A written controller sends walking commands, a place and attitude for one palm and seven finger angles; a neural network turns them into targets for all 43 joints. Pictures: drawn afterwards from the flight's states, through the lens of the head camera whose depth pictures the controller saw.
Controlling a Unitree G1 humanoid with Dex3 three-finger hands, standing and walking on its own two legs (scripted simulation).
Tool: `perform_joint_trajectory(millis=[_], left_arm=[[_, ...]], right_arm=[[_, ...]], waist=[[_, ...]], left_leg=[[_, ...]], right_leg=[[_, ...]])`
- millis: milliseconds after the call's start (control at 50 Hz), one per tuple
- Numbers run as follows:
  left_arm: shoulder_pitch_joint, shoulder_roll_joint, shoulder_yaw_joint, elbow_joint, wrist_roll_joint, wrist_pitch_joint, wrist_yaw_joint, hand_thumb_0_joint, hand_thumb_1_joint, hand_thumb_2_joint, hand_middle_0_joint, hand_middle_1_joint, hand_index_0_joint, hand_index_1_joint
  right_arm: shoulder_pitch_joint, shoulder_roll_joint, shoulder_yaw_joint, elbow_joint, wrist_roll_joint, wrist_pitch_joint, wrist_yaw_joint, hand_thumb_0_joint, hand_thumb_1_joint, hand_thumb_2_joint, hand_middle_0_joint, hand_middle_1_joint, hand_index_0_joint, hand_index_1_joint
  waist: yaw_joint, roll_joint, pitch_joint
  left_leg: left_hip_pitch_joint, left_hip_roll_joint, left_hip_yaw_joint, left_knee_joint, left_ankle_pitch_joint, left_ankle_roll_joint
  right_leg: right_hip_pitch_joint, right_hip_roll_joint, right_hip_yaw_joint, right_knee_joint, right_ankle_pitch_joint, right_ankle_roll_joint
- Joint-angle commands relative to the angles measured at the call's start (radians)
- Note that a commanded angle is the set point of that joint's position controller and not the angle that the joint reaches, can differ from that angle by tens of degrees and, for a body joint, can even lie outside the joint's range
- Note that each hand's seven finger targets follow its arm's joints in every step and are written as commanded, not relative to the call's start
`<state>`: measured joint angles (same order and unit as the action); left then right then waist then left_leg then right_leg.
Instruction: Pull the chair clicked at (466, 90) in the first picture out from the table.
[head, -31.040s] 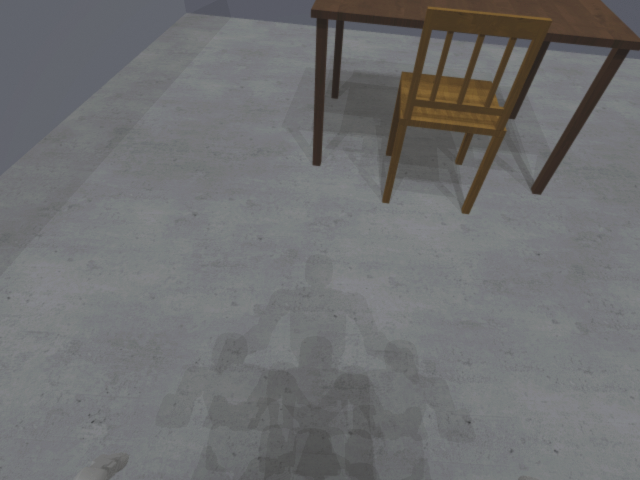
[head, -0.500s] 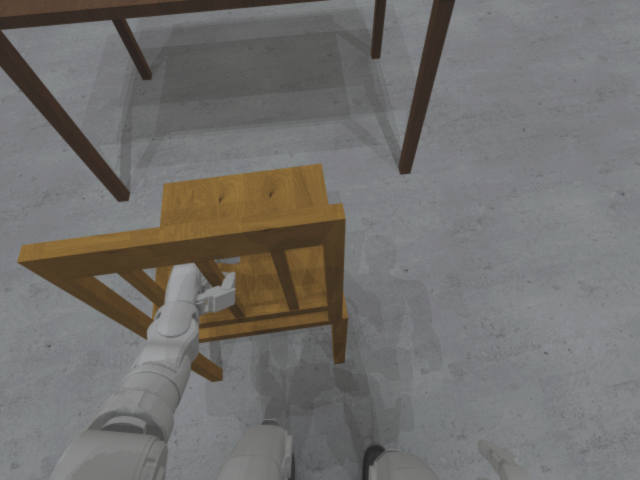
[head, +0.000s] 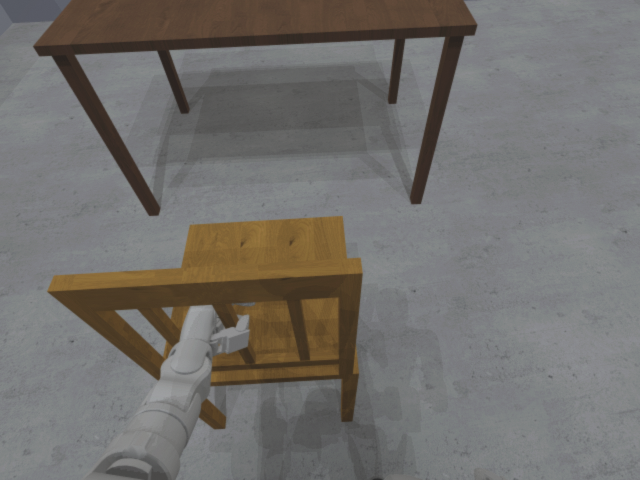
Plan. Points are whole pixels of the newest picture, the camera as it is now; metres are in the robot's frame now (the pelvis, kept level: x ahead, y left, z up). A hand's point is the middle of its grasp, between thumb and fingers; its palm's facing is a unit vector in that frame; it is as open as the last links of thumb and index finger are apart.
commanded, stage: stop walking, hand still on the chair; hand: left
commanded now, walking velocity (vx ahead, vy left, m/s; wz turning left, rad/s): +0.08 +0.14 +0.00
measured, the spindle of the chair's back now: (237, 333) +0.34 +0.15 -0.11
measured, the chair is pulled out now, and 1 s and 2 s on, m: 0.62 0.66 0.66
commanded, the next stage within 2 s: open the thumb and straighten the fingers in 0.68 s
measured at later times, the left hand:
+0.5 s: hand (237, 360) +0.28 +0.13 -0.06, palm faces -0.11 -0.97 -0.19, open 5.2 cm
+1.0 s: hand (230, 352) +0.29 +0.14 -0.05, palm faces -0.13 -0.98 -0.17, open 7.1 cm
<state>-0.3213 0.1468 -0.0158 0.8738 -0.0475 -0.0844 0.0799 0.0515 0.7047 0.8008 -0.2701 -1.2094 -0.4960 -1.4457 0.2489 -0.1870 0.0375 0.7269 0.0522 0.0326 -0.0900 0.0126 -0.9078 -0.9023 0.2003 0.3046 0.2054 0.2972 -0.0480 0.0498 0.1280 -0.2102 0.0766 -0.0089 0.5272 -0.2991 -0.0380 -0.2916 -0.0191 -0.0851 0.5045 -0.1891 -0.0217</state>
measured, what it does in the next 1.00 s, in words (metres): stands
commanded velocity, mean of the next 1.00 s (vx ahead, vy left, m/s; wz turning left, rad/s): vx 0.01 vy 0.02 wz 0.00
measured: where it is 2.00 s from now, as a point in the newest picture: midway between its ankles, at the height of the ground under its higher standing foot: outside the picture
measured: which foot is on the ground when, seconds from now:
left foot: down 0.00-1.00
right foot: down 0.00-1.00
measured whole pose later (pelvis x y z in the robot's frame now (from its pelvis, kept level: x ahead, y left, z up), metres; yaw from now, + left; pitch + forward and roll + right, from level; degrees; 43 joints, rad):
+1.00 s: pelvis +0.01 +0.02 -0.01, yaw +0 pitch +3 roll +1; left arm 0.00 0.18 -0.09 0.46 -0.03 0.00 0.02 0.02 0.37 0.65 -0.41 -1.40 -0.50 -1.45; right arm 0.23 -0.26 0.00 0.65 0.06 -0.02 -0.04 0.02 -0.91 -0.90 0.20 0.30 0.20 0.30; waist -0.06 0.00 -0.02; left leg -0.31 0.03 0.01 0.59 -0.33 -0.03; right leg -0.41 -0.06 -0.05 0.60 -0.24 0.02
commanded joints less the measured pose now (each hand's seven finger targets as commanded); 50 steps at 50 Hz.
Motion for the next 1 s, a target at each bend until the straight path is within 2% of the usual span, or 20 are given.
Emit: perform_joint_trajectory(millis=[0,40,120,140,220,300,340,420,440,520,720,740,760,780,800,820,840,860,900,980], left_arm=[[-0.276,0.163,0.029,-0.238,0.025,-0.063,0.018,0.000,0.900,0.900,-0.500,-1.450,-0.500,-1.450],[-0.232,0.171,0.029,-0.248,0.025,-0.065,0.017,0.000,0.900,0.900,-0.500,-1.450,-0.500,-1.450],[-0.162,0.126,0.008,-0.249,0.030,-0.070,0.012,0.000,0.900,0.900,-0.500,-1.450,-0.500,-1.450],[-0.137,0.139,0.008,-0.254,0.029,-0.071,0.013,0.000,0.900,0.900,-0.500,-1.450,-0.500,-1.450],[-0.089,0.092,-0.021,-0.279,0.031,-0.074,0.011,0.000,0.900,0.900,-0.500,-1.450,-0.500,-1.450],[-0.046,0.072,-0.045,-0.322,0.032,-0.071,0.010,0.000,0.900,0.900,-0.500,-1.450,-0.500,-1.450],[-0.032,0.075,-0.054,-0.348,0.031,-0.069,0.010,0.000,0.900,0.900,-0.500,-1.450,-0.500,-1.450],[-0.012,0.061,-0.059,-0.373,0.038,-0.063,0.015,0.000,0.900,0.900,-0.500,-1.450,-0.500,-1.450],[-0.007,0.071,-0.063,-0.388,0.037,-0.061,0.014,0.000,0.900,0.900,-0.500,-1.450,-0.500,-1.450],[0.010,0.060,-0.065,-0.394,0.040,-0.056,0.018,0.000,0.900,0.900,-0.500,-1.450,-0.500,-1.450],[0.026,0.054,-0.077,-0.440,0.036,-0.055,0.018,0.000,0.900,0.900,-0.500,-1.450,-0.500,-1.450],[0.038,0.065,-0.078,-0.442,0.034,-0.054,0.017,0.000,0.900,0.900,-0.500,-1.450,-0.500,-1.450],[0.050,0.114,-0.029,-0.489,0.036,-0.059,0.024,0.000,0.900,0.900,-0.500,-1.450,-0.500,-1.450],[0.145,0.030,-0.101,-0.364,0.025,0.000,-0.011,0.000,0.779,0.842,-0.500,-1.450,-0.500,-1.450],[0.042,0.093,-0.045,-0.476,0.013,-0.005,-0.026,0.000,0.658,0.783,-0.500,-1.450,-0.500,-1.450],[0.010,0.120,-0.024,-0.545,0.018,-0.012,-0.038,0.000,0.538,0.725,-0.500,-1.450,-0.500,-1.450],[0.065,0.131,-0.020,-0.545,0.016,-0.005,-0.042,0.000,0.417,0.667,-0.500,-1.450,-0.500,-1.450],[0.079,0.132,-0.012,-0.595,0.013,-0.003,-0.046,0.000,0.296,0.608,-0.500,-1.450,-0.500,-1.450],[0.137,0.100,-0.038,-0.613,0.014,0.017,-0.058,0.000,0.054,0.492,-0.500,-1.450,-0.500,-1.450],[0.156,0.066,-0.063,-0.608,0.018,0.081,-0.063,0.000,-0.429,0.258,-0.475,-1.378,-0.475,-1.378]], right_arm=[[-0.053,-0.143,-0.045,-0.116,-0.020,-0.053,-0.025,0.000,-0.900,-0.900,0.200,0.300,0.200,0.300],[-0.061,-0.148,-0.045,-0.106,-0.022,-0.058,-0.031,0.000,-0.900,-0.900,0.200,0.300,0.200,0.300],[-0.082,-0.133,-0.041,-0.120,-0.025,-0.061,-0.033,0.000,-0.900,-0.900,0.200,0.300,0.200,0.300],[-0.080,-0.142,-0.044,-0.110,-0.024,-0.063,-0.037,0.000,-0.900,-0.900,0.200,0.300,0.200,0.300],[-0.097,-0.134,-0.043,-0.131,-0.024,-0.061,-0.039,0.000,-0.900,-0.900,0.200,0.300,0.200,0.300],[-0.111,-0.139,-0.043,-0.146,-0.024,-0.058,-0.043,0.000,-0.900,-0.900,0.200,0.300,0.200,0.300],[-0.109,-0.143,-0.045,-0.146,-0.022,-0.054,-0.044,0.000,-0.900,-0.900,0.200,0.300,0.200,0.300],[-0.119,-0.138,-0.041,-0.170,-0.027,-0.049,-0.038,0.000,-0.900,-0.900,0.200,0.300,0.200,0.300],[-0.118,-0.143,-0.043,-0.164,-0.027,-0.050,-0.039,0.000,-0.900,-0.900,0.200,0.300,0.200,0.300],[-0.124,-0.135,-0.040,-0.176,-0.031,-0.044,-0.034,0.000,-0.900,-0.900,0.200,0.300,0.200,0.300],[-0.123,-0.133,-0.037,-0.175,-0.031,-0.040,-0.035,0.000,-0.900,-0.900,0.200,0.300,0.200,0.300],[-0.116,-0.137,-0.039,-0.167,-0.028,-0.039,-0.037,0.000,-0.900,-0.900,0.200,0.300,0.200,0.300],[-0.119,-0.141,-0.042,-0.176,-0.031,-0.039,-0.038,0.000,-0.900,-0.900,0.200,0.300,0.200,0.300],[-0.097,-0.182,-0.057,-0.162,0.005,-0.043,0.003,0.000,-0.900,-0.900,0.200,0.300,0.200,0.300],[-0.113,-0.190,-0.059,-0.183,0.007,-0.052,0.016,0.000,-0.900,-0.900,0.200,0.300,0.200,0.300],[-0.122,-0.189,-0.068,-0.196,0.002,-0.062,0.018,0.000,-0.900,-0.900,0.200,0.300,0.200,0.300],[-0.123,-0.184,-0.071,-0.200,0.004,-0.070,0.023,0.000,-0.900,-0.900,0.200,0.300,0.200,0.300],[-0.116,-0.180,-0.069,-0.210,0.001,-0.085,0.030,0.000,-0.900,-0.900,0.200,0.300,0.200,0.300],[-0.113,-0.173,-0.065,-0.217,-0.002,-0.101,0.043,0.000,-0.900,-0.900,0.200,0.300,0.200,0.300],[-0.100,-0.185,-0.071,-0.238,-0.001,-0.117,0.057,0.000,-0.900,-0.900,0.200,0.300,0.200,0.300]], waist=[[0.021,-0.096,-0.324],[0.027,-0.066,-0.293],[0.035,-0.130,-0.269],[0.034,-0.093,-0.253],[0.038,-0.127,-0.283],[0.039,-0.067,-0.301],[0.037,-0.019,-0.303],[0.044,-0.034,-0.305],[0.040,0.008,-0.300],[0.046,-0.043,-0.291],[0.039,-0.051,-0.325],[0.035,-0.040,-0.323],[0.044,-0.043,-0.318],[-0.031,-0.190,-0.269],[-0.014,-0.236,-0.286],[-0.008,-0.199,-0.335],[-0.001,-0.137,-0.324],[0.009,-0.070,-0.359],[0.013,0.017,-0.350],[-0.004,-0.045,-0.328]], left_leg=[[0.059,-0.016,0.016,-0.084,-0.032,0.056],[0.067,-0.014,0.010,-0.110,-0.009,0.060],[0.048,-0.012,0.008,-0.111,0.049,0.060],[0.056,-0.010,0.006,-0.125,0.068,0.059],[0.079,0.006,0.005,-0.134,0.164,0.058],[0.106,0.026,-0.003,-0.146,0.267,0.057],[0.112,0.030,-0.008,-0.159,0.286,0.057],[0.094,0.037,-0.016,-0.165,0.303,0.054],[0.094,0.035,-0.013,-0.170,0.307,0.054],[0.080,0.033,-0.016,-0.164,0.272,0.053],[0.105,0.035,-0.012,-0.150,0.322,0.049],[0.108,0.034,-0.011,-0.153,0.333,0.050],[0.097,0.034,-0.015,-0.155,0.325,0.050],[-0.032,-0.016,0.031,-0.114,0.203,0.047],[-0.098,-0.025,0.028,-0.096,0.145,0.055],[-0.098,-0.034,0.031,-0.082,0.139,0.059],[-0.105,-0.040,0.034,-0.075,0.120,0.058],[-0.109,-0.053,0.037,-0.063,0.110,0.054],[-0.121,-0.056,0.044,-0.038,0.117,0.048],[-0.191,-0.057,0.033,0.001,0.058,0.048]], right_leg=[[0.097,-0.151,0.185,-0.232,-0.305,-0.006],[0.087,-0.142,0.182,-0.238,-0.275,0.005],[0.110,-0.158,0.181,-0.236,-0.184,0.005],[0.104,-0.156,0.174,-0.233,-0.153,0.003],[0.127,-0.140,0.143,-0.172,-0.003,0.002],[0.129,-0.114,0.107,-0.100,0.136,0.005],[0.125,-0.106,0.103,-0.089,0.150,0.005],[0.138,-0.098,0.097,-0.063,0.169,0.004],[0.135,-0.097,0.096,-0.064,0.173,0.005],[0.135,-0.099,0.105,-0.074,0.160,0.004],[0.155,-0.110,0.101,-0.061,0.242,-0.002],[0.155,-0.108,0.096,-0.063,0.251,0.000],[0.165,-0.111,0.099,-0.065,0.250,0.001],[0.105,-0.064,0.033,-0.040,0.171,0.010],[0.101,-0.061,0.037,-0.021,0.143,0.008],[0.108,-0.059,0.043,-0.009,0.133,0.004],[0.099,-0.058,0.049,-0.006,0.107,0.002],[0.096,-0.056,0.049,0.000,0.089,0.000],[0.057,-0.051,0.044,0.017,0.084,-0.005],[-0.016,-0.040,0.031,0.052,0.023,0.001]])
